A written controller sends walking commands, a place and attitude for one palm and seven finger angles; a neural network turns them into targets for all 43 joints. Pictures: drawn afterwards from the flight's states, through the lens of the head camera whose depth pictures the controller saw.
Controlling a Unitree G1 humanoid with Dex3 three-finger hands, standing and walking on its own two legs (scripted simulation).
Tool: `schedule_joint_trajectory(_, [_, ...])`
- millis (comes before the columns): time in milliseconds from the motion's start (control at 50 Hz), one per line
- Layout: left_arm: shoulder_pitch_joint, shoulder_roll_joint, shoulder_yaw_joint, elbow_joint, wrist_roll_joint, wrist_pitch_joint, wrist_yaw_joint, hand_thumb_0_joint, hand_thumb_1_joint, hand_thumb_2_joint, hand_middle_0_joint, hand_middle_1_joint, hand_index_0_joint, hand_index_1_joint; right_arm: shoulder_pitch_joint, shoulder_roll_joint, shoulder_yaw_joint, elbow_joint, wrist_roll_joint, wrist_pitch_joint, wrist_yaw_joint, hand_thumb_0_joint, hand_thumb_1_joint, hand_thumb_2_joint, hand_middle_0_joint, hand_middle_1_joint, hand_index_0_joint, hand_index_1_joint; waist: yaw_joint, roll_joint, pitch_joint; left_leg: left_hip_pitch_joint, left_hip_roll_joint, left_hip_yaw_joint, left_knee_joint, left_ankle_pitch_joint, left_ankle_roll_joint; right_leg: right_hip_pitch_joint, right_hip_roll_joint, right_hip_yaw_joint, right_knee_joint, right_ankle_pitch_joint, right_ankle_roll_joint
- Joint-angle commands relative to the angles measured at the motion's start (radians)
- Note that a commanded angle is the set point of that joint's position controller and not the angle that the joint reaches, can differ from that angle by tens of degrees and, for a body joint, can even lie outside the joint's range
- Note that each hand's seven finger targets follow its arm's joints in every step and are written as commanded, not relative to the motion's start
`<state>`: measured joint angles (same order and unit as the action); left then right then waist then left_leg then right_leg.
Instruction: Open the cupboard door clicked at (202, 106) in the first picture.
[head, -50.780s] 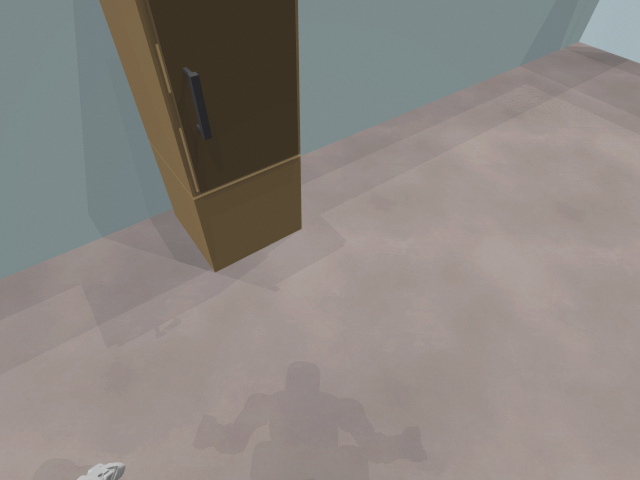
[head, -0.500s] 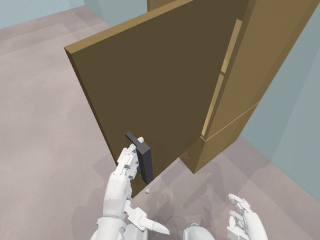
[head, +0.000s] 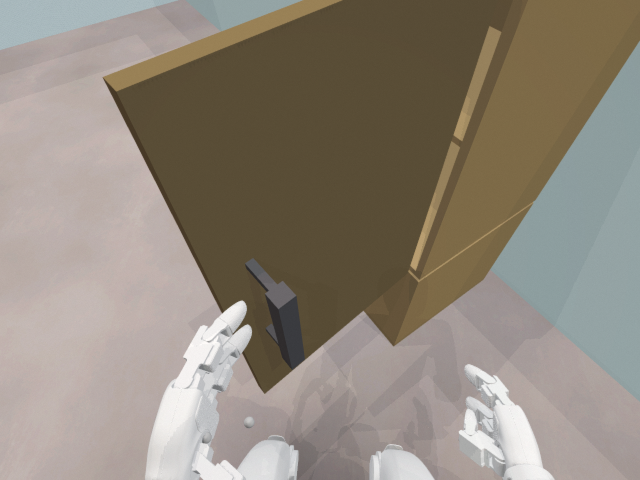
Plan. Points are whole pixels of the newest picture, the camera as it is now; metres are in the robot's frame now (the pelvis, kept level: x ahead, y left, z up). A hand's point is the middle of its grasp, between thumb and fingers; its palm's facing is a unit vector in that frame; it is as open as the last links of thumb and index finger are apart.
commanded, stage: slide the hand sideways off the handle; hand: left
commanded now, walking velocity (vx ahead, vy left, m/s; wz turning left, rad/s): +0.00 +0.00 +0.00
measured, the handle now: (276, 318) +0.29 +0.07 +0.06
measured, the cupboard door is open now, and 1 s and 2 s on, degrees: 96 95 95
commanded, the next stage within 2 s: draw the hand back to the body in 0.18 s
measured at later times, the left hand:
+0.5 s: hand (183, 433) +0.16 +0.13 +0.10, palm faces -0.02 -1.00 -0.05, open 16.3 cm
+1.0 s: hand (59, 389) +0.18 +0.22 +0.16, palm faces +0.19 -0.93 -0.33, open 14.7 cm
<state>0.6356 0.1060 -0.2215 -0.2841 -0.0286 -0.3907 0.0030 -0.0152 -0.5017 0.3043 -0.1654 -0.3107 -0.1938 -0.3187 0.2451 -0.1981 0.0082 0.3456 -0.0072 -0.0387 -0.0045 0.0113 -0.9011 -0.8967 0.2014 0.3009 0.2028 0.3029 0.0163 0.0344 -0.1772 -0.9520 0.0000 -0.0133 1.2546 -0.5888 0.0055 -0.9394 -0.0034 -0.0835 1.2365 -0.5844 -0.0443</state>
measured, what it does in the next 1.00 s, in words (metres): rises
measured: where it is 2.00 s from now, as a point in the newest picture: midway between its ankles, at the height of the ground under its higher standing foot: outside the picture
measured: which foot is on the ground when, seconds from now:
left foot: down 0.00-1.00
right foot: down 0.00-1.00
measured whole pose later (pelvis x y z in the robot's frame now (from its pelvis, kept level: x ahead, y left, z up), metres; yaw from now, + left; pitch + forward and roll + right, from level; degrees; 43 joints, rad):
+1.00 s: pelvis +0.02 +0.03 +0.07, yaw -1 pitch +5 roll -2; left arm 0.72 0.31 0.08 -0.53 -0.05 0.00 0.10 -0.01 -0.22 0.42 -0.16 -0.30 -0.17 -0.30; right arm 0.31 -0.21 0.03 0.41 0.03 -0.05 -0.12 0.01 -0.90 -0.90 0.20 0.30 0.20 0.30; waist 0.04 0.06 -0.15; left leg -0.52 0.00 0.00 0.90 -0.47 0.04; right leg -0.49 0.01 -0.06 0.83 -0.43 0.00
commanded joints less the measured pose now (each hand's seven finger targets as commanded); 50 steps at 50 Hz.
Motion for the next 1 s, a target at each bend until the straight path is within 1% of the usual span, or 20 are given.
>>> schedule_joint_trajectory(0, [0.085, 0.066, 0.121, -0.206, -0.048, -0.071, -0.021, 0.000, -0.500, 0.300, -0.150, -0.300, -0.150, -0.300, -0.052, -0.092, -0.051, -0.158, 0.009, -0.055, -0.020, 0.000, -0.900, -0.900, 0.200, 0.300, 0.200, 0.300, -0.001, -0.089, -0.178, 0.057, -0.029, -0.009, -0.152, 0.231, 0.015, 0.223, 0.012, 0.089, -0.222, 0.302, 0.021])
schedule_joint_trajectory(100, [0.141, 0.079, 0.174, -0.211, -0.104, -0.083, -0.077, 0.000, -0.500, 0.300, -0.150, -0.300, -0.150, -0.300, -0.071, -0.086, -0.058, -0.144, 0.019, -0.055, -0.031, 0.000, -0.900, -0.900, 0.200, 0.300, 0.200, 0.300, 0.004, -0.071, -0.181, 0.051, -0.030, -0.010, -0.143, 0.252, 0.010, 0.247, 0.007, 0.101, -0.220, 0.357, 0.028])
schedule_joint_trajectory(220, [0.077, 0.064, 0.116, -0.230, -0.129, -0.129, -0.145, 0.000, -0.500, 0.300, -0.150, -0.300, -0.150, -0.300, -0.062, -0.104, -0.059, -0.133, 0.015, -0.083, -0.039, 0.000, -0.900, -0.900, 0.200, 0.300, 0.200, 0.300, -0.039, -0.075, -0.152, 0.020, -0.025, -0.020, -0.103, 0.203, 0.016, 0.171, -0.001, 0.115, -0.221, 0.280, 0.036])
schedule_joint_trajectory(260, [0.083, 0.077, 0.121, -0.232, -0.128, -0.127, -0.154, 0.000, -0.500, 0.300, -0.150, -0.300, -0.150, -0.300, -0.060, -0.105, -0.062, -0.136, 0.016, -0.086, -0.041, 0.000, -0.900, -0.900, 0.200, 0.300, 0.200, 0.300, -0.032, -0.067, -0.155, 0.014, -0.025, -0.021, -0.103, 0.189, 0.017, 0.159, 0.000, 0.114, -0.218, 0.240, 0.031])
schedule_joint_trajectory(320, [0.093, 0.174, 0.221, -0.325, -0.134, -0.090, -0.134, 0.000, -0.500, 0.300, -0.150, -0.300, -0.150, -0.300, -0.059, -0.103, -0.063, -0.159, 0.025, -0.066, -0.049, 0.000, -0.900, -0.900, 0.200, 0.300, 0.200, 0.300, 0.009, -0.003, -0.205, 0.069, -0.023, -0.009, -0.147, 0.205, 0.017, 0.215, 0.009, 0.115, -0.242, 0.208, 0.019])
schedule_joint_trajectory(400, [0.112, 0.159, 0.247, -0.350, -0.156, -0.009, -0.108, 0.000, -0.500, 0.300, -0.150, -0.300, -0.150, -0.300, -0.051, -0.095, -0.058, -0.176, 0.043, -0.044, -0.058, 0.000, -0.900, -0.900, 0.200, 0.300, 0.200, 0.300, 0.007, -0.029, -0.169, 0.133, -0.024, -0.011, -0.213, 0.209, 0.020, 0.265, 0.022, 0.090, -0.305, 0.201, 0.023])
schedule_joint_trajectory(420, [0.122, 0.138, 0.233, -0.327, -0.160, 0.010, -0.109, 0.000, -0.500, 0.300, -0.150, -0.300, -0.150, -0.300, -0.051, -0.093, -0.052, -0.177, 0.045, -0.041, -0.060, 0.000, -0.900, -0.900, 0.200, 0.300, 0.200, 0.300, -0.003, -0.054, -0.127, 0.130, -0.025, -0.010, -0.224, 0.192, 0.020, 0.263, 0.021, 0.090, -0.328, 0.182, 0.028])
schedule_joint_trajectory(480, [0.107, 0.154, 0.251, -0.322, -0.177, 0.041, -0.125, 0.000, -0.500, 0.300, -0.150, -0.300, -0.150, -0.300, -0.045, -0.102, -0.047, -0.171, 0.050, -0.044, -0.070, 0.000, -0.900, -0.900, 0.200, 0.300, 0.200, 0.300, -0.016, -0.079, -0.085, 0.157, -0.020, -0.014, -0.251, 0.176, 0.022, 0.269, 0.020, 0.088, -0.370, 0.156, 0.034])
schedule_joint_trajectory(560, [0.087, 0.169, 0.252, -0.344, -0.186, 0.059, -0.153, 0.000, -0.500, 0.300, -0.150, -0.300, -0.150, -0.300, -0.043, -0.113, -0.036, -0.171, 0.052, -0.059, -0.073, 0.000, -0.900, -0.900, 0.200, 0.300, 0.200, 0.300, -0.017, -0.014, -0.039, 0.211, -0.017, -0.024, -0.309, 0.172, 0.022, 0.269, 0.025, 0.057, -0.387, 0.145, 0.028])
schedule_joint_trajectory(600, [0.075, 0.206, 0.298, -0.337, -0.190, 0.070, -0.150, 0.000, -0.500, 0.300, -0.150, -0.300, -0.150, -0.300, -0.046, -0.115, -0.034, -0.165, 0.051, -0.067, -0.077, 0.000, -0.900, -0.900, 0.200, 0.300, 0.200, 0.300, -0.010, -0.026, -0.017, 0.220, -0.013, -0.029, -0.326, 0.160, 0.022, 0.278, 0.028, 0.055, -0.407, 0.119, 0.025])
schedule_joint_trajectory(640, [0.069, 0.198, 0.302, -0.371, -0.201, 0.071, -0.153, 0.000, -0.500, 0.300, -0.150, -0.300, -0.150, -0.300, -0.044, -0.114, -0.031, -0.170, 0.054, -0.079, -0.076, 0.000, -0.900, -0.900, 0.200, 0.300, 0.200, 0.300, -0.005, 0.012, -0.026, 0.253, -0.015, -0.027, -0.347, 0.163, 0.020, 0.287, 0.028, 0.048, -0.413, 0.124, 0.024])
schedule_joint_trajectory(660, [0.072, 0.214, 0.328, -0.370, -0.209, 0.076, -0.151, 0.000, -0.500, 0.300, -0.150, -0.300, -0.150, -0.300, -0.039, -0.112, -0.028, -0.165, 0.055, -0.082, -0.075, 0.000, -0.900, -0.900, 0.200, 0.300, 0.200, 0.300, -0.001, 0.004, -0.028, 0.261, -0.013, -0.030, -0.361, 0.165, 0.019, 0.303, 0.029, 0.040, -0.416, 0.128, 0.023])
schedule_joint_trajectory(720, [0.073, 0.224, 0.360, -0.384, -0.224, 0.094, -0.156, 0.000, -0.395, 0.345, -0.154, -0.300, -0.154, -0.300, -0.042, -0.117, -0.028, -0.157, 0.061, -0.093, -0.076, 0.000, -0.900, -0.900, 0.200, 0.300, 0.200, 0.300, 0.004, 0.006, -0.038, 0.299, -0.011, -0.030, -0.380, 0.211, 0.019, 0.336, 0.034, 0.031, -0.424, 0.189, 0.023])
schedule_joint_trajectory(760, [0.067, 0.228, 0.371, -0.403, -0.239, 0.109, -0.166, 0.000, -0.325, 0.375, -0.156, -0.300, -0.156, -0.300, -0.041, -0.117, -0.025, -0.149, 0.065, -0.105, -0.075, 0.000, -0.900, -0.900, 0.200, 0.300, 0.200, 0.300, 0.004, 0.036, -0.043, 0.330, -0.009, -0.032, -0.400, 0.238, 0.016, 0.353, 0.036, 0.019, -0.427, 0.231, 0.024])
schedule_joint_trajectory(780, [0.091, 0.397, 0.424, -0.459, -0.086, 0.187, -0.036, 0.000, -0.290, 0.390, -0.158, -0.300, -0.158, -0.300, -0.016, -0.116, -0.037, -0.155, 0.046, -0.081, -0.110, 0.000, -0.900, -0.900, 0.200, 0.300, 0.200, 0.300, 0.062, 0.033, -0.086, 0.353, 0.016, -0.016, -0.451, 0.260, 0.015, 0.413, 0.008, 0.086, -0.475, 0.250, 0.009])
schedule_joint_trajectory(800, [0.121, 0.335, 0.408, -0.453, -0.067, 0.238, 0.025, 0.000, -0.255, 0.405, -0.159, -0.300, -0.159, -0.300, -0.023, -0.100, -0.029, -0.152, 0.041, -0.076, -0.119, 0.000, -0.900, -0.900, 0.200, 0.300, 0.200, 0.300, 0.040, 0.021, -0.037, 0.363, 0.009, -0.012, -0.461, 0.253, 0.015, 0.410, 0.009, 0.077, -0.507, 0.238, 0.012])
schedule_joint_trajectory(820, [0.126, 0.264, 0.342, -0.455, -0.050, 0.273, 0.051, 0.000, -0.220, 0.420, -0.160, -0.300, -0.160, -0.300, -0.018, -0.099, -0.020, -0.143, 0.039, -0.071, -0.119, 0.000, -0.900, -0.900, 0.200, 0.300, 0.200, 0.300, 0.023, 0.046, 0.001, 0.385, 0.011, -0.007, -0.468, 0.269, 0.017, 0.413, 0.004, 0.064, -0.509, 0.255, 0.016])
schedule_joint_trajectory(880, [0.102, 0.284, 0.353, -0.475, -0.022, 0.324, 0.102, 0.000, -0.115, 0.465, -0.164, -0.300, -0.164, -0.300, -0.019, -0.108, -0.014, -0.124, 0.037, -0.062, -0.121, 0.000, -0.900, -0.900, 0.200, 0.300, 0.200, 0.300, 0.020, 0.033, 0.005, 0.447, 0.025, -0.024, -0.504, 0.355, 0.017, 0.451, 0.006, 0.045, -0.523, 0.317, 0.019])
schedule_joint_trajectory(900, [0.086, 0.301, 0.373, -0.471, -0.016, 0.333, 0.114, 0.000, -0.080, 0.480, -0.165, -0.300, -0.165, -0.300, -0.027, -0.111, -0.015, -0.116, 0.034, -0.065, -0.123, 0.000, -0.900, -0.900, 0.200, 0.300, 0.200, 0.300, 0.022, -0.006, 0.006, 0.459, 0.025, -0.023, -0.514, 0.364, 0.019, 0.472, 0.007, 0.045, -0.542, 0.326, 0.020])
schedule_joint_trajectory(980, [0.033, 0.325, 0.409, -0.460, -0.006, 0.342, 0.142, 0.000, 0.060, 0.540, -0.170, -0.300, -0.170, -0.300, -0.038, -0.113, -0.004, -0.090, 0.032, -0.082, -0.126, 0.000, -0.900, -0.900, 0.200, 0.300, 0.200, 0.300, 0.022, 0.006, 0.046, 0.519, 0.029, -0.029, -0.582, 0.358, 0.016, 0.517, 0.001, 0.041, -0.587, 0.322, 0.022])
